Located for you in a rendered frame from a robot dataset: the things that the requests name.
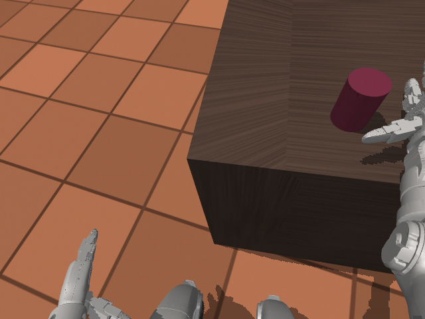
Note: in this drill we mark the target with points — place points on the right robot hand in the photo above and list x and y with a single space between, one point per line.
411 125

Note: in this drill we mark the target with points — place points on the right robot arm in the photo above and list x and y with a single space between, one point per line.
404 251

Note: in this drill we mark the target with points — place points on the left robot arm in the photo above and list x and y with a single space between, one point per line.
69 311

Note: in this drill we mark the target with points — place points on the can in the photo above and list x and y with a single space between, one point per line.
362 94

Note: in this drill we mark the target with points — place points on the left robot hand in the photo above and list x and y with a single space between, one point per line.
75 288

